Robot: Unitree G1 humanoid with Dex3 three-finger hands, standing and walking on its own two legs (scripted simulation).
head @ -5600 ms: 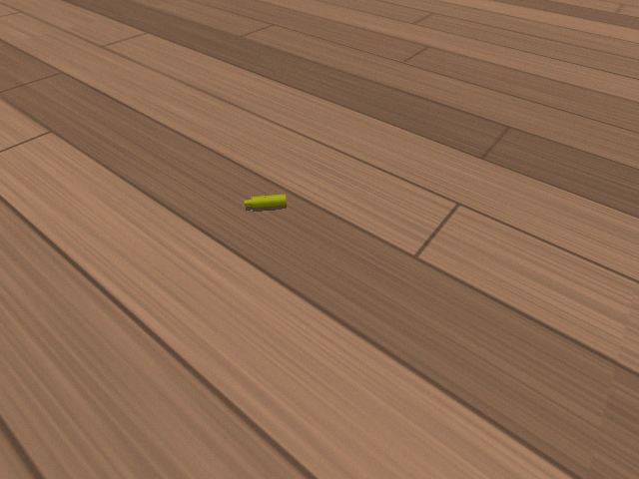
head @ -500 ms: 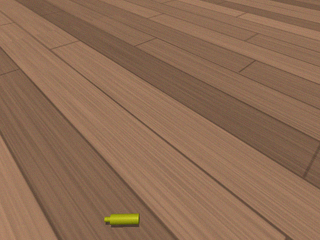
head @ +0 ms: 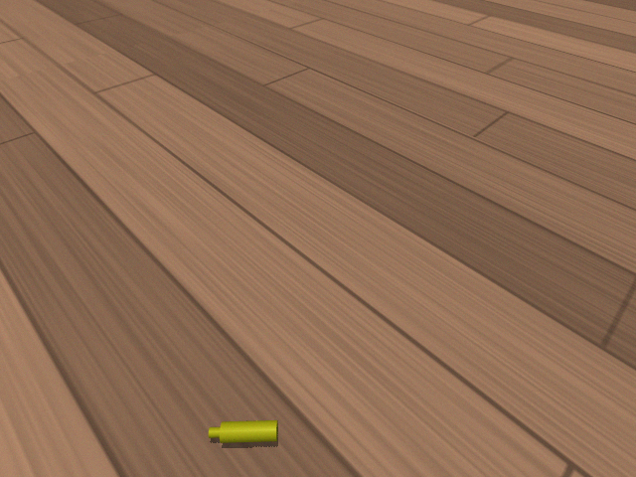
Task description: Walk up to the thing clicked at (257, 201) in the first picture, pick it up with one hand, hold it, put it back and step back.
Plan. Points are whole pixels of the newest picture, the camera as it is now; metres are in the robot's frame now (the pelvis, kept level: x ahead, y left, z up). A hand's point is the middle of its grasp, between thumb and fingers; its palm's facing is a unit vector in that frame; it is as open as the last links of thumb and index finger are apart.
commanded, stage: stand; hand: left
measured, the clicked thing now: (243, 431) +0.44 +0.22 -0.75
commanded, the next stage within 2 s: none
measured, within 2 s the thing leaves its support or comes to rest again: neither
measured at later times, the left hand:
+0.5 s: hand out of the picture +0.06 +0.25 -0.16, palm faces -0.01 -0.94 -0.34, open 7.4 cm
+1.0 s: hand out of the picture +0.07 +0.25 -0.16, palm faces -0.01 -0.94 -0.34, open 7.4 cm
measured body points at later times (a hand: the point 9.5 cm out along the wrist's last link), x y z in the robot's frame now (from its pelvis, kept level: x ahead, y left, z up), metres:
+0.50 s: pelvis +0.00 -0.01 +0.00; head +0.00 -0.01 +0.45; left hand +0.06 +0.30 -0.13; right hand +0.08 -0.31 -0.13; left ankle +0.00 +0.12 -0.75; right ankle +0.00 -0.13 -0.75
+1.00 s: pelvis +0.00 -0.01 +0.00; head +0.00 +0.00 +0.45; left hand +0.07 +0.30 -0.13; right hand +0.07 -0.31 -0.13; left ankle +0.00 +0.12 -0.75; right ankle +0.00 -0.13 -0.75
